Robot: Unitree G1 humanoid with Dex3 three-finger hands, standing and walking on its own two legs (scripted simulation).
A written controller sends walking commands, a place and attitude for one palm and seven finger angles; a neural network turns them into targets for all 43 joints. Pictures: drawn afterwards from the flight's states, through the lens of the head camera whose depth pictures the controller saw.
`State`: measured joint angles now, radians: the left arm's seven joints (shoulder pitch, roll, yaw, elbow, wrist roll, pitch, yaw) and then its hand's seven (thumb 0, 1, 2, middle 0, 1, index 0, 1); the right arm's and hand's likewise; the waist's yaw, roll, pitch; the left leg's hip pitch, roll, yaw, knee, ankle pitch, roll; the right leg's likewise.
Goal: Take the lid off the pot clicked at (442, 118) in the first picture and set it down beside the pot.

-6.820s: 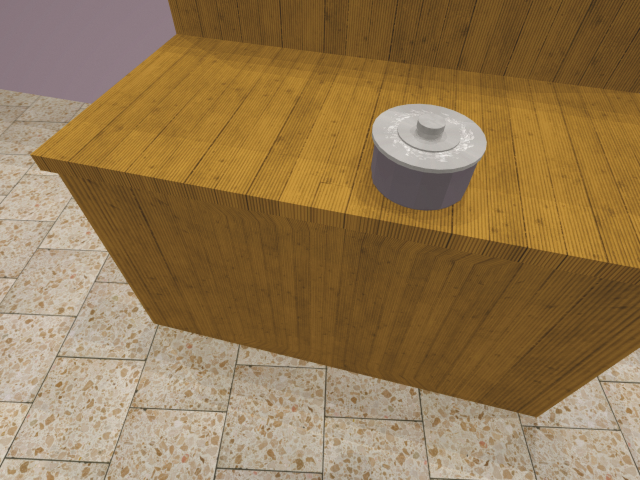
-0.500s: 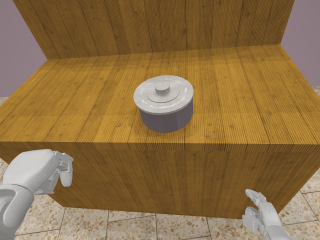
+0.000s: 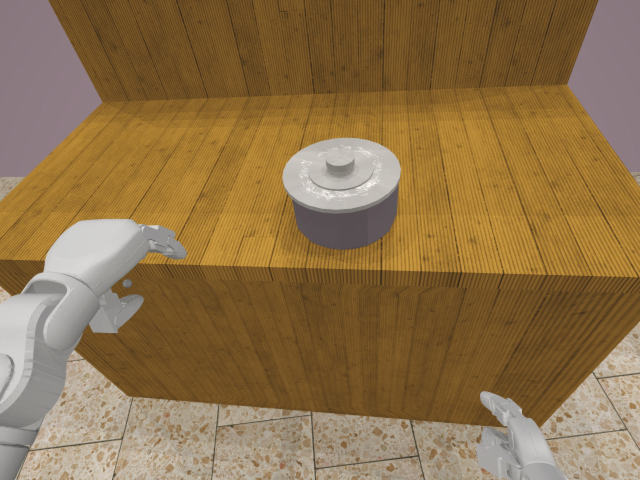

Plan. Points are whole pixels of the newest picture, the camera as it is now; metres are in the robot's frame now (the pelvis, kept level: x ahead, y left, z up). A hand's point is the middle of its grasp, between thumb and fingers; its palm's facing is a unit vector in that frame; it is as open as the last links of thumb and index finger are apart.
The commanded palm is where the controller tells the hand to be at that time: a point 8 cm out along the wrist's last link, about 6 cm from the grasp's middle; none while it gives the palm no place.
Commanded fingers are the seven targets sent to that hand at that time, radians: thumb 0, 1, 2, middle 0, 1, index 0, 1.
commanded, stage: reach forward and open the fingers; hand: left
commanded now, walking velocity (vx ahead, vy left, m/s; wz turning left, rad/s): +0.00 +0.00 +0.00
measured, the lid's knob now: (340, 160) +0.57 +0.04 +0.10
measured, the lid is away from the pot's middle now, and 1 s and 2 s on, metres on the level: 0.00 0.00 0.00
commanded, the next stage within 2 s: move the open hand above the knob in 0.22 s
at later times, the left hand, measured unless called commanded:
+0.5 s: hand (156, 238) +0.33 +0.23 +0.17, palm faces -0.08 -0.05 -1.00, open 10.2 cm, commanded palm +0.31 +0.22 +0.24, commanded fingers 0.00 -0.36 1.56 -0.84 -0.08 -0.84 -0.08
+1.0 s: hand (233, 196) +0.40 +0.16 +0.17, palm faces -0.14 -0.04 -0.99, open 10.1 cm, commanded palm +0.38 +0.15 +0.24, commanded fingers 0.00 -0.36 1.56 -0.84 -0.08 -0.84 -0.08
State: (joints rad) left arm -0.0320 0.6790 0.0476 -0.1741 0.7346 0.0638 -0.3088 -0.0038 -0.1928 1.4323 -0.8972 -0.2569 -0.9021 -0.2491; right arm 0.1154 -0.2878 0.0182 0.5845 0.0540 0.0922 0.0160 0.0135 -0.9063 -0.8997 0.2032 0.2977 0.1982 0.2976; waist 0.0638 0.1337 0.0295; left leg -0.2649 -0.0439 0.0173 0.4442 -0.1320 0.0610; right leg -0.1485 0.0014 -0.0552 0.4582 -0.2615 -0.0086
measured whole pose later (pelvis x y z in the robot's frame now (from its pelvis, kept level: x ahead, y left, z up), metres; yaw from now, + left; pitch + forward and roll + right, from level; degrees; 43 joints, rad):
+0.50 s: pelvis +0.00 +0.00 +0.00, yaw +1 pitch -2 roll +0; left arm -0.36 0.61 -0.10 -0.02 0.79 0.16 -0.36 0.00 -0.35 1.55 -0.85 -0.09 -0.86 -0.08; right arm 0.09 -0.28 0.04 0.60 0.05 0.08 0.02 0.01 -0.91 -0.90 0.20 0.30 0.20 0.30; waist 0.08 0.12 0.03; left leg -0.28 -0.07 0.02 0.44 -0.12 0.07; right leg -0.18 -0.02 -0.06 0.49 -0.27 0.00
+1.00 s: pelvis +0.02 -0.02 +0.00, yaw +0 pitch +0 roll +1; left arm -0.62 0.52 -0.24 0.20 0.83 0.27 -0.40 0.00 -0.35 1.56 -0.85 -0.09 -0.86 -0.08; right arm 0.09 -0.30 0.03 0.61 0.06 0.14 0.03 0.01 -0.91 -0.90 0.20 0.30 0.20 0.30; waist 0.03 0.11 -0.01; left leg -0.31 -0.05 0.02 0.47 -0.17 0.04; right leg -0.22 -0.01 -0.05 0.54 -0.33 -0.03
